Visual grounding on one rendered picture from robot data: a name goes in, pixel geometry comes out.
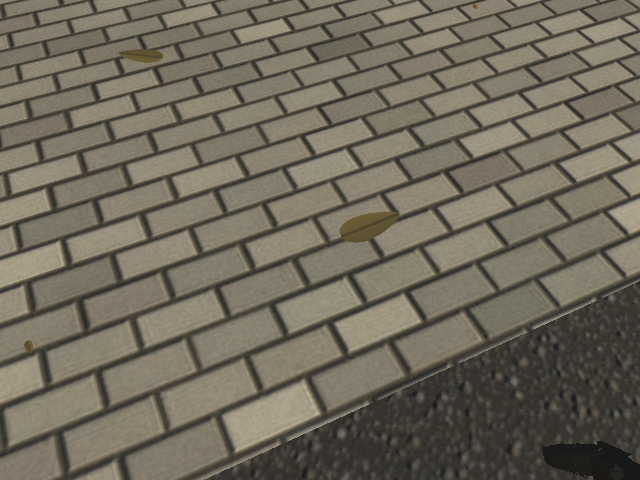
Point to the robot right hand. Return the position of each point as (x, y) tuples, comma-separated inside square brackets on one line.
[(602, 461)]

